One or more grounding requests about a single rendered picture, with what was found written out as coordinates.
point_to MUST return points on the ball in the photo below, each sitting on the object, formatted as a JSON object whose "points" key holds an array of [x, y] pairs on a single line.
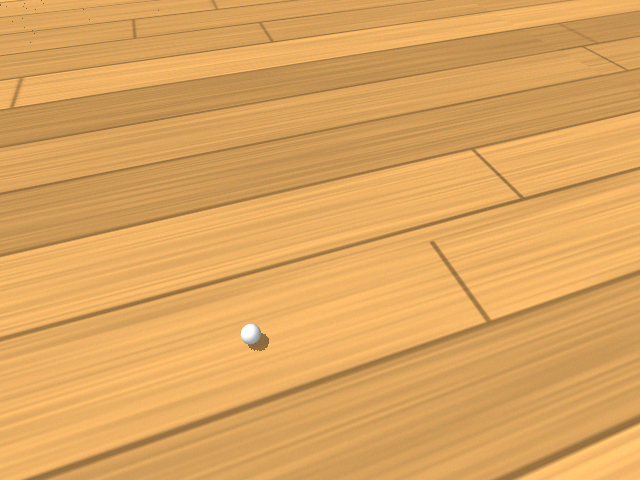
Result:
{"points": [[250, 334]]}

